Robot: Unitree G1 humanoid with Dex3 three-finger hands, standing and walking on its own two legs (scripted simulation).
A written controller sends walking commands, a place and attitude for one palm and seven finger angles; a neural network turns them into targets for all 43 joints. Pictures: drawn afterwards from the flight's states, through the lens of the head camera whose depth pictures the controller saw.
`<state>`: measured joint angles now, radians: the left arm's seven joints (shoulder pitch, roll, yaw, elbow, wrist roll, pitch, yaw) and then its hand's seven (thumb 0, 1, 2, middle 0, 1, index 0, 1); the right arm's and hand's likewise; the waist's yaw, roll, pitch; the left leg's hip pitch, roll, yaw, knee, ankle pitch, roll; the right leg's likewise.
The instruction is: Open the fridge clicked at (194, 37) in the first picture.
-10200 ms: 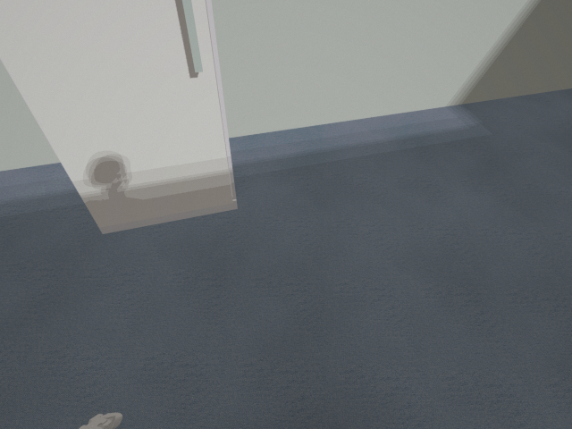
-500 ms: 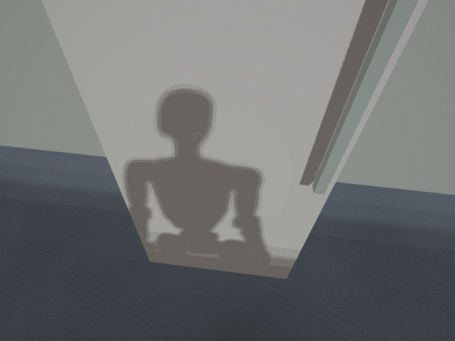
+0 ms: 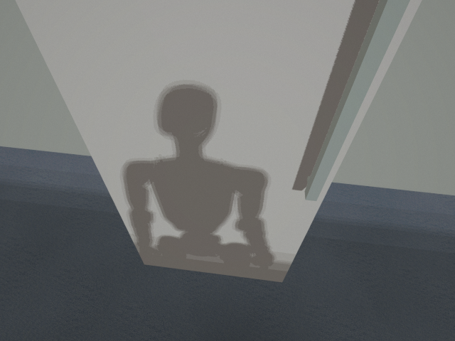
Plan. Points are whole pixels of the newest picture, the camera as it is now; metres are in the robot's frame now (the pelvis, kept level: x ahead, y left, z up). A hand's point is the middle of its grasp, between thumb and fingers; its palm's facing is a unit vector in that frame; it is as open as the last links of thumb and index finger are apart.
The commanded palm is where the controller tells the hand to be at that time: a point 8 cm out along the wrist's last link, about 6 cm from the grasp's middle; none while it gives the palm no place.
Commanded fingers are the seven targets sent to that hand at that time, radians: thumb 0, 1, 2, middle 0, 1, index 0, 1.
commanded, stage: come to a stop and stand still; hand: right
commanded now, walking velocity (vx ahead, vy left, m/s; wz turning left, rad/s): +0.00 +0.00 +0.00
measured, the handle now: (342, 110) +0.45 -0.16 +0.20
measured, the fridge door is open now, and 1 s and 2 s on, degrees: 0 0 0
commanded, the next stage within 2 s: look again from close up in 0.38 s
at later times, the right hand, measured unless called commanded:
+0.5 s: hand out of the picture +0.01 -0.17 -0.17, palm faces +0.02 +0.99 -0.17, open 7.4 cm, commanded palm none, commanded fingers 0.00 -0.90 -0.90 0.20 0.30 0.20 0.30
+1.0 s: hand out of the picture +0.02 -0.16 -0.17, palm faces +0.03 +0.99 -0.17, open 7.4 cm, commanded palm none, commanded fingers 0.00 -0.90 -0.90 0.20 0.30 0.20 0.30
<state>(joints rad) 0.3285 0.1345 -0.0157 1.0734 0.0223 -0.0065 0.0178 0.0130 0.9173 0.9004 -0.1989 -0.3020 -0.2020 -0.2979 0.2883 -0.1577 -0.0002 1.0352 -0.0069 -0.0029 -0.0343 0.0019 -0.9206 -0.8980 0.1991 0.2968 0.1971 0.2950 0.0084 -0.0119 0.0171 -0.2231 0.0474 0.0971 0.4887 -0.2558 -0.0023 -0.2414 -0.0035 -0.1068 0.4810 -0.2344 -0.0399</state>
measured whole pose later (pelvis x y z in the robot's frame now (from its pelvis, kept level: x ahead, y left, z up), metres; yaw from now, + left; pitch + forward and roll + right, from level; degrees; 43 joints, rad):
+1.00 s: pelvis +0.02 +0.00 +0.00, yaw +0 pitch -1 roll +0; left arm 0.28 0.13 -0.01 1.15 0.02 -0.02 0.03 0.01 0.92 0.90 -0.20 -0.30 -0.20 -0.30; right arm 0.29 -0.14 0.01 1.11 -0.01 -0.01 -0.04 0.00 -0.91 -0.90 0.20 0.30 0.20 0.29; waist 0.00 0.01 0.03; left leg -0.15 0.05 0.09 0.42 -0.26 -0.01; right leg -0.16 0.00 -0.11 0.41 -0.24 -0.04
